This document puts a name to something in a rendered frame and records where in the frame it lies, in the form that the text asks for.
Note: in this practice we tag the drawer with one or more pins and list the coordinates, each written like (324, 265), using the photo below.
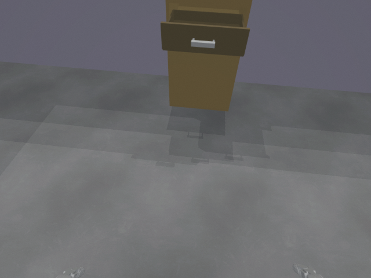
(226, 29)

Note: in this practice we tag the cabinet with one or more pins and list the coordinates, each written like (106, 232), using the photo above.
(199, 80)

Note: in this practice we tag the robot right hand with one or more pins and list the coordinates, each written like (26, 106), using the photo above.
(305, 271)

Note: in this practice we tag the handle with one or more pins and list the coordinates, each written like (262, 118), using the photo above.
(208, 44)

